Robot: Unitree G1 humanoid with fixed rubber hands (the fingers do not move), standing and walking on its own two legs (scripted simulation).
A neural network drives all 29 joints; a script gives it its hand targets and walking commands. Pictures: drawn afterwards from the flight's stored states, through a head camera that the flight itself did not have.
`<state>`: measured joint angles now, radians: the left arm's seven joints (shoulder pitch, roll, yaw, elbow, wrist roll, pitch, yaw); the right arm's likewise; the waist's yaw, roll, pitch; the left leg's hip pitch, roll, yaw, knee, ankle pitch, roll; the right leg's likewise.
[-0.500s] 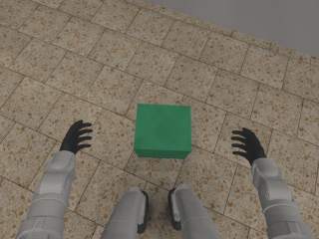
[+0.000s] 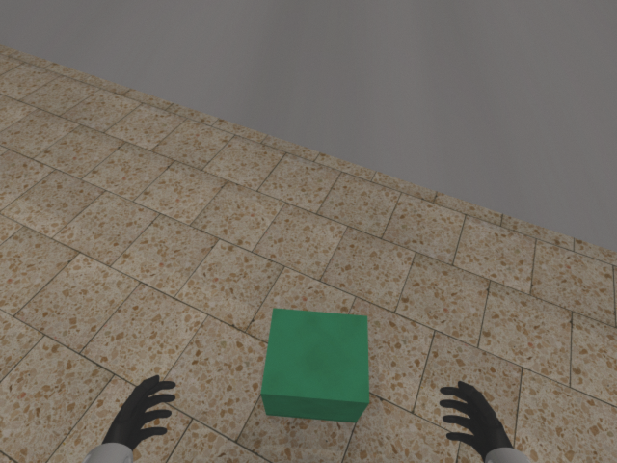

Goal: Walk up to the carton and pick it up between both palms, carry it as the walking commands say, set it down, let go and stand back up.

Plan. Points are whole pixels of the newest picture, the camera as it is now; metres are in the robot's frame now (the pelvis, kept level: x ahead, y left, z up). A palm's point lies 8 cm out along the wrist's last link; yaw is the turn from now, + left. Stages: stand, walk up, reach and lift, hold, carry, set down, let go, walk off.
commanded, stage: let go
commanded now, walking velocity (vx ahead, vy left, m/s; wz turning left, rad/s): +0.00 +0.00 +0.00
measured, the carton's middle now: (315, 366) +0.42 -0.04 -0.64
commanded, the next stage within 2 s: stand in 0.26 s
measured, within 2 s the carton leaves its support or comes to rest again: neither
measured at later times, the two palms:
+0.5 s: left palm (96, 433) +0.16 +0.28 -0.08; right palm (510, 432) +0.16 -0.27 -0.07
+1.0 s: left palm out of the picture +0.01 +0.30 -0.10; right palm out of the picture +0.05 -0.27 -0.09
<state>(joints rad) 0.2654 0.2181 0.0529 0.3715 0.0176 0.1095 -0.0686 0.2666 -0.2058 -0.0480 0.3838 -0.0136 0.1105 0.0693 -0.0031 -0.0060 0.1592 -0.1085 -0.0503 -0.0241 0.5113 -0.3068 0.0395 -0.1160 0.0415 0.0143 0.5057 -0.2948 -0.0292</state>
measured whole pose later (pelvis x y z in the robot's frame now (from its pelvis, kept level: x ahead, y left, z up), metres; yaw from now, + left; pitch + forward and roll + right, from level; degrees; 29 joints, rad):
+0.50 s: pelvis +0.04 +0.01 +0.00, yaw +0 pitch -2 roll +0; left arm 0.27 0.28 0.05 0.68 0.03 0.04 0.01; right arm 0.26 -0.28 -0.06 0.69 -0.03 0.04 0.00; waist -0.01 0.00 -0.12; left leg -0.12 -0.06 -0.02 0.51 -0.36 0.06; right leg -0.13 0.03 0.02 0.51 -0.35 -0.01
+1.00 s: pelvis -0.03 +0.02 +0.00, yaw +0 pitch -4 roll +0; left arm 0.36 0.30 0.06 0.87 0.03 -0.03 0.00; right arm 0.30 -0.32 -0.04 0.86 -0.03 -0.03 0.00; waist 0.02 0.01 -0.09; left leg -0.16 -0.07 -0.01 0.46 -0.22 0.07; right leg -0.17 0.02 0.03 0.46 -0.21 0.00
